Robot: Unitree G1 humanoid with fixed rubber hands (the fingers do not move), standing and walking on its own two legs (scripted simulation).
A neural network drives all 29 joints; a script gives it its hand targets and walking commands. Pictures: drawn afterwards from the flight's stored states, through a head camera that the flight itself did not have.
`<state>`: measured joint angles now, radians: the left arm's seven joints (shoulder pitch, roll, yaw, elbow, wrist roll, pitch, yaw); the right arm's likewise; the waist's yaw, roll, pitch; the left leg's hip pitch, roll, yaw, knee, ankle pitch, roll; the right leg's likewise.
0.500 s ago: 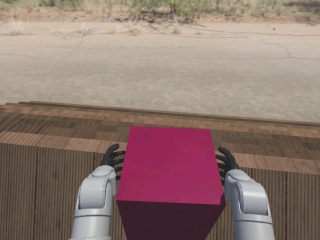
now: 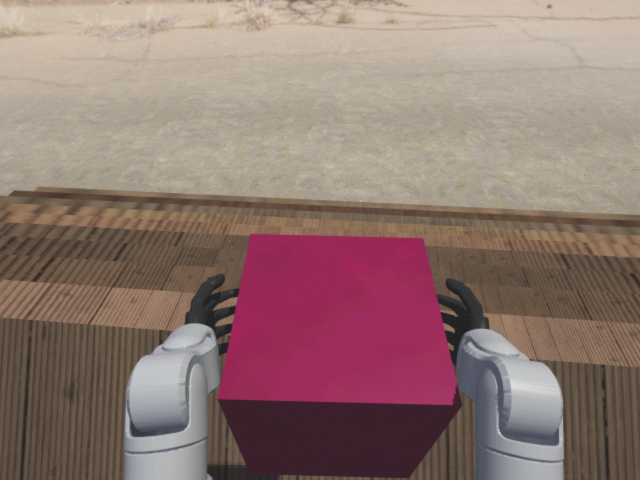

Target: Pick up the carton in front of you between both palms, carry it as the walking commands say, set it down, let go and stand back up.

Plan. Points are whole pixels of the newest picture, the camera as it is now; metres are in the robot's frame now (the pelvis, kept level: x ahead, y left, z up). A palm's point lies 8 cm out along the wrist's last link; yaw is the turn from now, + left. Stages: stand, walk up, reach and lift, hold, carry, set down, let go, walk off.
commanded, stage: carry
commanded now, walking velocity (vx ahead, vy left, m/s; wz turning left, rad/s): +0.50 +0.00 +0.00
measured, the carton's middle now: (332, 361) +0.29 -0.01 +0.03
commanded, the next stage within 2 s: none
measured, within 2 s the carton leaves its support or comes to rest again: neither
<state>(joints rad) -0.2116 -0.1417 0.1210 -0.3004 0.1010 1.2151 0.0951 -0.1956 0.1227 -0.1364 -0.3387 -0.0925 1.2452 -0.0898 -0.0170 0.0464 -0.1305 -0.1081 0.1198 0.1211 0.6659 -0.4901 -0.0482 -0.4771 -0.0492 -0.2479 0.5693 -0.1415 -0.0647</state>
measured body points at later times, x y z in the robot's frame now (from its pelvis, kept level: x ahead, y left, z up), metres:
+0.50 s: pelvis +0.32 +0.03 +0.00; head +0.33 +0.04 +0.45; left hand +0.65 +0.17 +0.08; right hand +0.63 -0.13 +0.09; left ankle +0.40 +0.10 -0.72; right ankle +0.15 -0.08 -0.63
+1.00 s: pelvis +0.63 +0.00 +0.00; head +0.68 +0.00 +0.44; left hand +1.00 +0.18 +0.10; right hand +1.02 -0.12 +0.10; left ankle +0.53 +0.12 -0.62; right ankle +0.67 -0.05 -0.72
